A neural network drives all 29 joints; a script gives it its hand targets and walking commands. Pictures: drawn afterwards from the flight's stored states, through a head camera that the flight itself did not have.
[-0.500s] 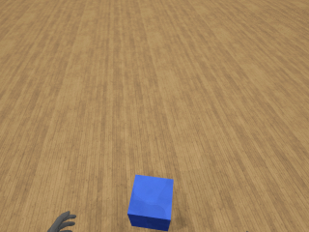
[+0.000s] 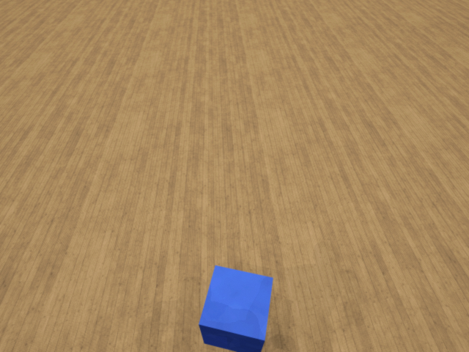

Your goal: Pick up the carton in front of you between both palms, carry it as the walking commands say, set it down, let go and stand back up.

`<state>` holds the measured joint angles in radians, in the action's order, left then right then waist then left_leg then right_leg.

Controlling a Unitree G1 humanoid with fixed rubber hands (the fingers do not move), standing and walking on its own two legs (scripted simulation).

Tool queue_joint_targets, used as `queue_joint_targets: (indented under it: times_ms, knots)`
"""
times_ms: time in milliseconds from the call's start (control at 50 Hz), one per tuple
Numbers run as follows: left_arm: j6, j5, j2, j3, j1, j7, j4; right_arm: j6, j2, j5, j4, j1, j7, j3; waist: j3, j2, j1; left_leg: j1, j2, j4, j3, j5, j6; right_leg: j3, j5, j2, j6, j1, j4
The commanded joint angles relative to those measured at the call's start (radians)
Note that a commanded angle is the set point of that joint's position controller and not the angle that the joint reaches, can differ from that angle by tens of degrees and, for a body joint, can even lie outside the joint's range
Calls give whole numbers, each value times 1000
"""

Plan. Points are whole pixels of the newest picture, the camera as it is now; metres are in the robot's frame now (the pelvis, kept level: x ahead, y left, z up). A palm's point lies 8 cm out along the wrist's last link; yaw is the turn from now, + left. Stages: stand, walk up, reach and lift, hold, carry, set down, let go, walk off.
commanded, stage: stand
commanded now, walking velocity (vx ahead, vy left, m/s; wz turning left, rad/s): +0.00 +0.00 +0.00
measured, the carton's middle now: (237, 311) +0.39 +0.01 -0.63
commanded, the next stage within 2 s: none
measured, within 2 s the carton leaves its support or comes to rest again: neither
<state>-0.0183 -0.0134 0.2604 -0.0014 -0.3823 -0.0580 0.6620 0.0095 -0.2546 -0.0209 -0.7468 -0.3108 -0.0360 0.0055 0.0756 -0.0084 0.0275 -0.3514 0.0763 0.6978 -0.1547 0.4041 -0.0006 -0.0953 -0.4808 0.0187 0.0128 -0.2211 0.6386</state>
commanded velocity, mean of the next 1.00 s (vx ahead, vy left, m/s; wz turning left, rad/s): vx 0.00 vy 0.00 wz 0.00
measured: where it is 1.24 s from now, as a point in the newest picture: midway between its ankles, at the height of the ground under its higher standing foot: outside the picture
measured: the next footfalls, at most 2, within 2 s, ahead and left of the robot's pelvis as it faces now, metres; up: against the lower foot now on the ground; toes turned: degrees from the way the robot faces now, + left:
none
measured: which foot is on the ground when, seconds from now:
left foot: down 0.00-1.00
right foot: down 0.00-1.00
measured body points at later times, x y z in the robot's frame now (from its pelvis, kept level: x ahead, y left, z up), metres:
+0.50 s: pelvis -0.02 +0.00 +0.00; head -0.01 +0.00 +0.45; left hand +0.02 +0.27 -0.12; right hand +0.08 -0.25 -0.12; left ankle -0.03 +0.13 -0.72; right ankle -0.09 -0.10 -0.72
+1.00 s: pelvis -0.03 +0.00 +0.01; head -0.02 +0.00 +0.46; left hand -0.02 +0.26 -0.13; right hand +0.05 -0.26 -0.13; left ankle -0.03 +0.13 -0.72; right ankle -0.09 -0.10 -0.72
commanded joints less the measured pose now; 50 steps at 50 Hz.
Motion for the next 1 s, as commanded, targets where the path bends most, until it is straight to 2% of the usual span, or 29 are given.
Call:
queue_joint_targets:
  times_ms: [0,320,980]
  knots:
    - [6,-2,123,33,-42,-3,-50,6,-108,-2,54,-27,-4,-27,-27,7,-4,-14,-76,-66,-42,-434,-32,56,449,85,17,30,-77]
    - [-6,-6,131,33,-68,3,-7,-5,-110,-5,33,-26,-2,-26,-64,-6,-1,-24,-72,-98,-66,-413,-37,48,314,80,29,42,-114]
    - [-9,-9,105,31,-85,9,141,-19,-90,5,-80,-29,-7,-25,-113,0,-3,2,-72,-138,-56,-413,-36,40,306,92,49,83,-177]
